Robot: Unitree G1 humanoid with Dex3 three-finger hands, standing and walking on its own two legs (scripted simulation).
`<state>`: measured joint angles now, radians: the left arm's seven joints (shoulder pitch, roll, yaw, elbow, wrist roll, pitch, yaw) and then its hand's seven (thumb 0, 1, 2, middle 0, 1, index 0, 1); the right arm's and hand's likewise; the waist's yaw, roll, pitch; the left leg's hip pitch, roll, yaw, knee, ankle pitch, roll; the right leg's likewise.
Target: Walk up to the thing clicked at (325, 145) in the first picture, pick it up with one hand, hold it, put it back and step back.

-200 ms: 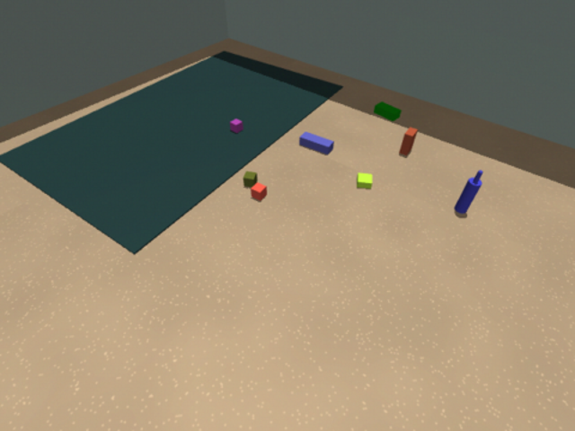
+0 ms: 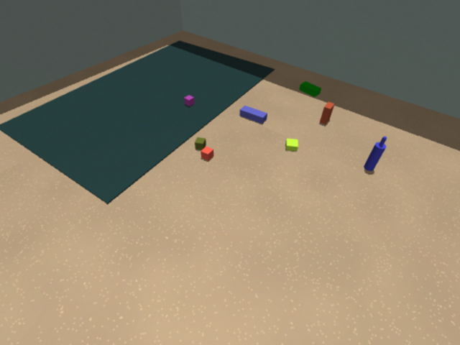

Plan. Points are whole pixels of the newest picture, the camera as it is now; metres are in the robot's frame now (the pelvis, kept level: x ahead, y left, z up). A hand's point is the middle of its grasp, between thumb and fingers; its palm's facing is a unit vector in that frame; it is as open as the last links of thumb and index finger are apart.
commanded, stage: stand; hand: left
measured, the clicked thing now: (253, 114) +1.88 -0.16 -0.75
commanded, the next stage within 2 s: walk up in 0.92 s
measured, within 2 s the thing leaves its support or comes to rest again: neither
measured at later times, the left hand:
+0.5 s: hand out of the picture +0.08 +0.25 -0.16, palm faces -0.02 -0.94 -0.34, open 7.3 cm
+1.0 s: hand out of the picture +0.08 +0.26 -0.15, palm faces -0.05 -0.94 -0.33, open 7.4 cm
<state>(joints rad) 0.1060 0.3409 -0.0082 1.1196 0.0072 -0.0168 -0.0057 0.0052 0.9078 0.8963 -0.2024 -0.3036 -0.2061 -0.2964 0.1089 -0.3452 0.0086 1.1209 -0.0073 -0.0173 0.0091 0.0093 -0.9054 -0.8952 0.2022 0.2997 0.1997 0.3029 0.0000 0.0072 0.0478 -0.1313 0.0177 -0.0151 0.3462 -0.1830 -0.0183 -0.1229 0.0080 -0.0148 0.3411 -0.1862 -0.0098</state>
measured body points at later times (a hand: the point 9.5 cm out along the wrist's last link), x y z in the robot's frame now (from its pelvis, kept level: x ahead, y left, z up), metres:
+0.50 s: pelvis +0.00 +0.00 +0.00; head +0.01 +0.00 +0.45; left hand +0.08 +0.30 -0.13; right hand +0.08 -0.30 -0.13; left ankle +0.00 +0.13 -0.75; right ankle +0.00 -0.11 -0.75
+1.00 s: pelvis +0.01 +0.00 +0.00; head +0.02 +0.00 +0.45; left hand +0.08 +0.31 -0.13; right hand +0.09 -0.30 -0.13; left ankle +0.00 +0.13 -0.74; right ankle +0.00 -0.11 -0.74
